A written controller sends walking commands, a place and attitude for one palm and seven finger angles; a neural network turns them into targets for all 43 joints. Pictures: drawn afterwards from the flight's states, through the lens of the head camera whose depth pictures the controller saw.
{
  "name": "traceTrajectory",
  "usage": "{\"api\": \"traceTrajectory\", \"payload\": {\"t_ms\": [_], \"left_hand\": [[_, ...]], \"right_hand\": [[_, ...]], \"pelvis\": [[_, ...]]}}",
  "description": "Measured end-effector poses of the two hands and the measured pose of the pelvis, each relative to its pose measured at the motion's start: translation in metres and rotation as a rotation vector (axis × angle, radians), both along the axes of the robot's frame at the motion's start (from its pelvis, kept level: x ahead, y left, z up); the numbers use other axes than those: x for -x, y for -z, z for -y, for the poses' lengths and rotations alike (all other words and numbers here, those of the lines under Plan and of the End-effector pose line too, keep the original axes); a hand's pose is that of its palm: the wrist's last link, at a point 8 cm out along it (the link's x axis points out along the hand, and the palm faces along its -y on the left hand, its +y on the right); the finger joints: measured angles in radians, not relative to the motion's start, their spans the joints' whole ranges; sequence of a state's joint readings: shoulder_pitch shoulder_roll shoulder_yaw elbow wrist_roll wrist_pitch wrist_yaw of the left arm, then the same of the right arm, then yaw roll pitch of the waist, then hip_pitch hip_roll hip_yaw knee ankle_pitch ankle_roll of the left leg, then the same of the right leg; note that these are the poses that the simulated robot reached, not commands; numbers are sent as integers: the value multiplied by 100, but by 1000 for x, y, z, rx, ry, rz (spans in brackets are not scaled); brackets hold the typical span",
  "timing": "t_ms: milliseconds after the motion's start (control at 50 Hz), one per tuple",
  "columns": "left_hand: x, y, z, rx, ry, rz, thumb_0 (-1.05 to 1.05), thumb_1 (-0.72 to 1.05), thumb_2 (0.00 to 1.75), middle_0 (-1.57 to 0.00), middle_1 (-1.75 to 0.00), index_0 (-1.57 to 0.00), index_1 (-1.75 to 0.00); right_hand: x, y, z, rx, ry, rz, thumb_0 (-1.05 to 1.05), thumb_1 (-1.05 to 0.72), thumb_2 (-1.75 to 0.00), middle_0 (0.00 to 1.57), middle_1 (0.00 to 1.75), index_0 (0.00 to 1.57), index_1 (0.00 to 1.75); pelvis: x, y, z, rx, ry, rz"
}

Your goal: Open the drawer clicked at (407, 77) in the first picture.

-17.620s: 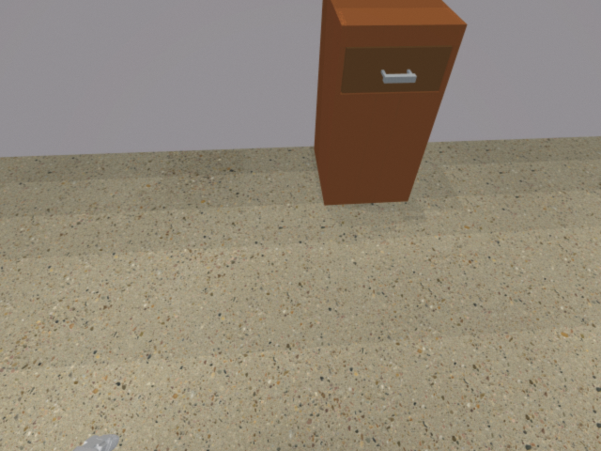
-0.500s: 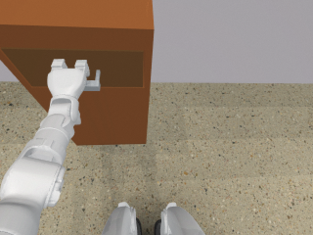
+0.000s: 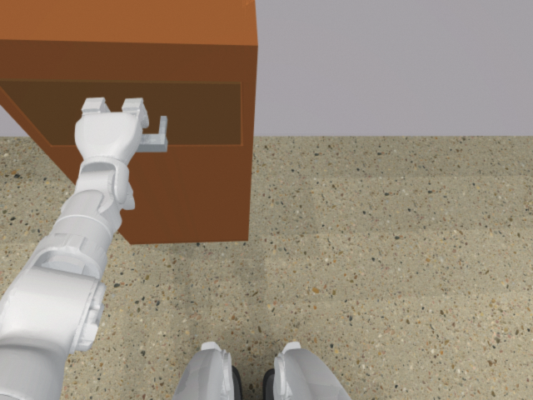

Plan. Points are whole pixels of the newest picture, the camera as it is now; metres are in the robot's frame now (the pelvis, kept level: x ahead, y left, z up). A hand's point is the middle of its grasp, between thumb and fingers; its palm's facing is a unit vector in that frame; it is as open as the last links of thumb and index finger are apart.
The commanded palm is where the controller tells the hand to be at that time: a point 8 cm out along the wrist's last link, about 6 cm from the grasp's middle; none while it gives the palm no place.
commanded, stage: lift the fingers back up to retry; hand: left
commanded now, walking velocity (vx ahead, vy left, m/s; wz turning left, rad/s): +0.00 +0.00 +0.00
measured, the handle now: (134, 132) +0.55 +0.20 -0.01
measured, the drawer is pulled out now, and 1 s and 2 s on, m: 0.00 0.00 0.00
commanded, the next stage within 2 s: re-aim the fingers above the handle in 0.62 s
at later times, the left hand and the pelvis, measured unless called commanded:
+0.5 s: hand (110, 133) +0.51 +0.21 +0.04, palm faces -0.06 -0.07 -1.00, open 13.8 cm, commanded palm +0.48 +0.20 +0.10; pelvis +0.05 +0.01 +0.05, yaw +0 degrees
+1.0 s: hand (107, 143) +0.49 +0.21 +0.04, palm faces -0.08 -0.06 -1.00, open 13.8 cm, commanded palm +0.48 +0.20 +0.10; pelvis +0.05 +0.01 +0.06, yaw +1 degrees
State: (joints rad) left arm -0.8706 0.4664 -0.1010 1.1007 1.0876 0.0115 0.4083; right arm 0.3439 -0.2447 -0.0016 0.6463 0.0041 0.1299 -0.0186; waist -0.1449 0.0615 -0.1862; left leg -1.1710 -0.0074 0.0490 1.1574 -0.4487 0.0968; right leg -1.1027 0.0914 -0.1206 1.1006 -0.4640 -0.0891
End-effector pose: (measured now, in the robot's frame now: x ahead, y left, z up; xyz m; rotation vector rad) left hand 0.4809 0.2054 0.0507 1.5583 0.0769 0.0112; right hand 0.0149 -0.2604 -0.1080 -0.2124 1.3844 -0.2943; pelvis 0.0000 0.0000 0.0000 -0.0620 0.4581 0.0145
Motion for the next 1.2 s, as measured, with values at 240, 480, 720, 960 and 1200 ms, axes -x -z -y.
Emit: {"api": "traceTrajectory", "payload": {"t_ms": [240, 480, 720, 960, 1200], "left_hand": [[0, -15, -6, 54, 22, -33, 0, -48, 30, -29, -122, -32, -120], [-7, -47, -8, 61, 14, -9, 0, -48, 30, -31, -120, -32, -120], [2, -44, 2, 80, 73, -16, 0, -48, 30, -32, -120, -32, -120], [9, -47, -12, 38, -12, -22, 0, -48, 30, -32, -120, -32, -120], [7, -51, 5, 41, 39, 17, 0, -48, 30, -32, -120, -32, -120]], "right_hand": [[-14, -29, -3, 8, 18, -12, 0, -90, -90, 20, 30, 21, 30], [-49, -50, -5, -9, 20, -6, 0, -90, -90, 20, 30, 21, 30], [-86, -51, -11, -29, -14, 60, 0, -90, -90, 20, 30, 21, 30], [-80, -46, -14, -51, -16, 53, 0, -90, -90, 20, 30, 21, 30], [-50, -47, -3, -19, 17, 33, 0, -90, -90, 20, 30, 20, 30]], "pelvis": [[-22, -29, -4, -4, 5, 35], [-49, -53, -11, -10, 3, 91], [-57, -56, -15, -17, 9, 105], [-50, -55, -12, -18, -3, 118], [-40, -52, -8, -22, 8, 115]]}}
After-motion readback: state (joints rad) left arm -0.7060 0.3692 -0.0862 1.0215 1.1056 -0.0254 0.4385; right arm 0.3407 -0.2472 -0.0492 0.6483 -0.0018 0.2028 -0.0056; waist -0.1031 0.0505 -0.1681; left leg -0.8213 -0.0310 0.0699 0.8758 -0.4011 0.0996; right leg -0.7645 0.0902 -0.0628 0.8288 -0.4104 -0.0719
